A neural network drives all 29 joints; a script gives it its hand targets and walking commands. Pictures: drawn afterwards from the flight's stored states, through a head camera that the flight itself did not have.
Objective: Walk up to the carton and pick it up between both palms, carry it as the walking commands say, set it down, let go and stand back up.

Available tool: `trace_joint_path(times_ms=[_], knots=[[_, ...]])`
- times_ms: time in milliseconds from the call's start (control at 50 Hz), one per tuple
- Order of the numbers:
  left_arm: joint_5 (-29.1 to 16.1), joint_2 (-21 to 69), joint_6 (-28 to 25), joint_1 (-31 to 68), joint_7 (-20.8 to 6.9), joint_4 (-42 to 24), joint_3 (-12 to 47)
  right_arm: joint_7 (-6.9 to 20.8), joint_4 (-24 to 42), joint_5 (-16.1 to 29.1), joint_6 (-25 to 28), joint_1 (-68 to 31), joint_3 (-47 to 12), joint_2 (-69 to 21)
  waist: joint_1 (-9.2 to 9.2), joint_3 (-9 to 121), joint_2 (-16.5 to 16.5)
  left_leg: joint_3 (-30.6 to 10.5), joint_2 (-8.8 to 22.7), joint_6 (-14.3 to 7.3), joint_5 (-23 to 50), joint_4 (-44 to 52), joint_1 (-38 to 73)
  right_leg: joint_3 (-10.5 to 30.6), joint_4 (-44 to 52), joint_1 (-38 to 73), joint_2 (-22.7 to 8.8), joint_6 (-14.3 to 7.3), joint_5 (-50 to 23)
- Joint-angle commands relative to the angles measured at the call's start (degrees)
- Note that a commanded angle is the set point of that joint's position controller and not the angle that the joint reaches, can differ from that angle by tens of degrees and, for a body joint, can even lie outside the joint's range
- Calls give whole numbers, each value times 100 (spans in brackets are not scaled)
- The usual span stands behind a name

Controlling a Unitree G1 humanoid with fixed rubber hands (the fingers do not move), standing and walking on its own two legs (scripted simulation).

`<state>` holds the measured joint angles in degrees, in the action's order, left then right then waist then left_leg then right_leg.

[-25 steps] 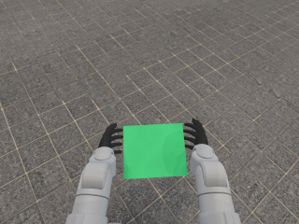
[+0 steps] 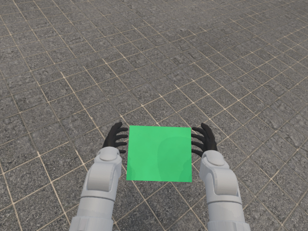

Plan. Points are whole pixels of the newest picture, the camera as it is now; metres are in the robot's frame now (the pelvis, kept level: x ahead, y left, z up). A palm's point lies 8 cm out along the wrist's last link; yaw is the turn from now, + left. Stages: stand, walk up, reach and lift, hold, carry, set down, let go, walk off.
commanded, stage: carry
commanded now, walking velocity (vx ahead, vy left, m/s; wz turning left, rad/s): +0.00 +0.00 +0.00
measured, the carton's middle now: (157, 154) +0.36 -0.02 -0.08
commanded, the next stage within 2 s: none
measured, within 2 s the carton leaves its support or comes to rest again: neither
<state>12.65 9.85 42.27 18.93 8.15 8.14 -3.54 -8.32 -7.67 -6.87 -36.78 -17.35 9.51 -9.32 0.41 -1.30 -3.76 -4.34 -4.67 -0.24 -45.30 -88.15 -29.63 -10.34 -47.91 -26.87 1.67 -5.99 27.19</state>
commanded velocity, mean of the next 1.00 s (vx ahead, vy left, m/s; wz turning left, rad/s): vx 0.00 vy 0.00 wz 0.00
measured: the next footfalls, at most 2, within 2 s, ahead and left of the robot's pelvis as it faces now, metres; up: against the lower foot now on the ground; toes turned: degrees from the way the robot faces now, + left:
left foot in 0.14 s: +0.27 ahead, +0.11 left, +0.00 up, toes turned -3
right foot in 0.48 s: +0.40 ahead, -0.04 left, +0.00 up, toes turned -11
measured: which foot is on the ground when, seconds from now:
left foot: up 0.00-0.12, down 0.14-0.52, up 0.54-0.62, down 0.64-0.92, up 0.94-1.00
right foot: down 0.00-0.14, up 0.16-0.46, down 0.48-0.70, up 0.72-0.86, down 0.88-1.00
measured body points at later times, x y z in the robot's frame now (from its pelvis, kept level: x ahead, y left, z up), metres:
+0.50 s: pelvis +0.33 +0.07 +0.02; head +0.36 +0.06 +0.47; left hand +0.68 +0.12 +0.05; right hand +0.63 -0.13 +0.05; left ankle +0.23 +0.11 -0.69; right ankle +0.37 -0.03 -0.70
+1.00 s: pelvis +0.55 +0.07 +0.00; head +0.57 +0.09 +0.45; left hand +0.88 +0.18 +0.02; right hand +0.87 -0.08 +0.03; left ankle +0.44 +0.17 -0.67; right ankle +0.47 +0.00 -0.69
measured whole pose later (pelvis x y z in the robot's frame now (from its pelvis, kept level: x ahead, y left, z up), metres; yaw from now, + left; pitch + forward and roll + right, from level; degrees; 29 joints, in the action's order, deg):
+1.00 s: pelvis +0.55 +0.07 +0.00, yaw -2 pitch +5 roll -1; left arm 11.8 9.6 43.6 18.1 7.0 14.4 -4.2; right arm -7.7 -13.8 -10.3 -38.9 -16.9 10.1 -9.2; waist 0.3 3.4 -1.1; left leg 1.4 -1.4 0.9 -41.5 -57.5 -21.3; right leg -10.8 -46.1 -19.2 -1.8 -3.3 31.6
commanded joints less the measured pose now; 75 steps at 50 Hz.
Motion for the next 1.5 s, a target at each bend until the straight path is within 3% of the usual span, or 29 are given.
trace_joint_path(times_ms=[0,80,100,120,140,220,360,420,460,480,520,580,640,700,840,900,940,1000,1040,1060,1100,1140,1200,1220,1260,1340,1440,1460,1480], knots=[[-2026,5839,-622,3272,-1554,-1619,4034,1769,-15,1190,45,-1975,-3728,-6042,338,2811,737,54,253,-111,-212,1561,-3147,3359,717,5305,-1817,-904,-9200],[-2373,5684,-546,3821,-1663,-2144,4321,1592,53,812,-27,-1325,-3412,-5983,-165,3098,-173,1469,-165,19,4614,5987,1579,924,15,2462,-786,65,-7223],[-2395,5584,-460,3828,-1655,-2017,4349,1574,260,789,-52,-1560,-3377,-5717,-293,3548,286,779,437,-276,7234,5809,3144,558,-956,1492,-552,383,-5228],[-2281,5542,-344,3107,-1715,-1676,4227,1535,2,720,-127,-1273,-3318,-5682,-277,3722,1676,-1152,1949,-1104,11848,5357,4918,529,-2377,-401,246,686,158],[-2193,5361,-389,3628,-1719,-1392,4205,1528,-263,564,-64,-1809,-3133,-5471,-208,3772,1876,-2197,2573,-1653,13105,5353,4588,1091,-2958,-69,538,678,1266],[-2309,5948,-331,3243,-1846,-1083,3995,1545,458,899,-90,-2181,-3597,-6056,-248,3192,430,-1977,2322,-1717,10477,5319,4435,1270,-2061,-1235,-144,658,965],[-1710,5484,-441,3004,-1605,-717,3283,1620,297,1250,-143,-2730,-3896,-5873,-309,3176,1031,-835,1845,-894,10651,5504,3872,418,384,-243,98,438,-630],[-1533,5666,-499,2645,-1591,-689,3163,1749,153,1376,-185,-2557,-4117,-6034,-138,3048,806,-65,1508,-541,8671,4966,2164,363,1463,2002,-85,68,-2483],[-1405,5508,-442,2749,-1494,-735,3057,1754,264,1442,-237,-2840,-4027,-5841,-12,3540,205,294,928,-17,5982,3616,1035,1751,1267,3621,-1489,-786,-7720],[-1170,5492,-406,2539,-1480,-216,2817,1760,-89,1341,-287,-2820,-3902,-5853,118,3595,-880,397,399,260,2191,2904,210,2659,1242,4219,-2248,-1473,-10026],[-1236,5685,-412,2318,-1534,49,2682,1791,155,1535,-230,-3205,-4079,-6015,111,3108,-848,3,609,185,590,3356,-341,2757,1296,4108,-2508,-1633,-9633],[-1245,5655,-413,2858,-1480,-49,2678,1751,-403,1285,-244,-3068,-3775,-6025,-36,2614,-8,566,539,34,1955,5827,1041,1628,1113,2719,-1675,-629,-7793],[-1779,5846,-493,3565,-1591,-630,3378,1683,-511,1056,-144,-2641,-3532,-6090,-161,3128,1263,-154,1483,-368,9253,5079,3650,657,312,728,-735,229,-3683],[-1965,5774,-492,4376,-1633,-905,3598,1558,-859,772,-177,-2299,-3143,-6075,-286,2417,2073,-606,1924,-695,11778,5195,4791,177,85,-1443,-25,385,490],[-2094,5863,-382,3842,-1740,-741,3540,1505,33,857,-194,-2778,-3467,-6038,-123,2844,913,312,1379,-186,11809,3978,3145,115,1275,1250,85,-21,-2400],[-1692,5894,-447,3223,-1666,-301,3181,1698,-520,1099,-252,-2727,-3757,-6312,158,3317,-1787,252,177,435,439,1638,-1273,3292,1180,5259,-2449,-1959,-11194],[-1560,5984,-506,3087,-1626,-600,3164,1896,-600,1357,-179,-2707,-3894,-6462,187,2080,-396,128,586,126,-470,3754,-1730,2900,1053,4339,-2275,-1176,-10175],[-1744,6080,-610,3781,-1577,-1069,3542,1846,-296,1326,-27,-2860,-3736,-6371,-214,2733,608,1020,316,23,3864,6321,1452,971,140,2661,-1428,-111,-7359],[-1993,6023,-583,3941,-1664,-1435,3918,1754,-112,1332,-2,-2824,-3899,-6408,-322,2864,2666,-1056,1833,-945,13157,5030,4761,308,-2027,-882,-72,552,-714],[-1859,5736,-535,4308,-1680,-1129,3706,1657,-33,1155,-12,-2956,-3678,-6071,-361,2582,2567,-1573,2089,-1296,13762,5071,4790,443,-2046,-1550,253,523,1413],[-1907,5797,-499,3885,-1743,-1020,3639,1632,318,1170,-51,-2985,-3883,-6113,-354,2260,1292,-1459,2067,-964,12187,5346,4775,647,-1592,-1959,9,317,1153],[-2117,5859,-524,3773,-1699,-1518,3832,1598,566,1347,-70,-2724,-3987,-6192,-423,2272,1812,-1064,1838,-782,13113,4928,6027,-26,-1363,-3026,253,381,954],[-1958,5514,-460,3617,-1704,-1175,3515,1575,299,1124,-181,-2793,-4039,-6121,-175,2658,734,257,1338,-467,12263,4091,4529,-410,1161,-391,507,236,-679],[-1940,5596,-374,2721,-1724,-910,3481,1575,119,1054,-248,-1935,-3983,-6063,4,3289,248,700,1161,-158,11254,2784,2894,174,1654,2034,46,-70,-3432],[-1673,5667,-421,2493,-1678,-452,3219,1679,542,1332,-193,-2872,-4280,-6124,164,3813,-1998,670,-227,153,745,181,-1233,3181,975,6006,-2233,-1702,-12952],[-1398,5603,-540,3033,-1612,-488,2944,1822,-345,1384,-161,-3146,-4135,-6195,228,1269,87,591,215,-105,-144,1571,-2696,2908,1227,4331,-1936,-1051,-9776],[-2022,5763,-497,3598,-1708,-1531,3731,1623,-259,957,-164,-1921,-3654,-6280,-149,2792,35,1520,-206,-155,3795,5670,1042,893,-40,3094,-991,-38,-8457],[-2131,5714,-513,3862,-1714,-1733,3880,1624,-103,997,-121,-2142,-3771,-6314,-354,3146,322,1310,95,-311,6392,5876,2542,393,-1078,2276,-822,235,-7639],[-2243,5593,-477,3844,-1770,-1677,3961,1624,-183,888,-120,-2008,-3560,-6077,-488,3725,1429,-842,1560,-1274,11241,5281,4633,410,-2966,379,-123,620,-3303]])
